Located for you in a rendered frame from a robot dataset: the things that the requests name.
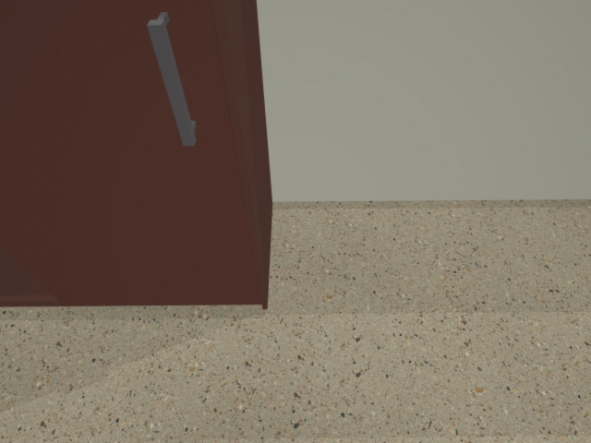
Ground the handle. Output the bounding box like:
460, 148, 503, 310
147, 12, 197, 146

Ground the wardrobe door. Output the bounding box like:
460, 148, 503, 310
0, 0, 261, 305
0, 247, 51, 295

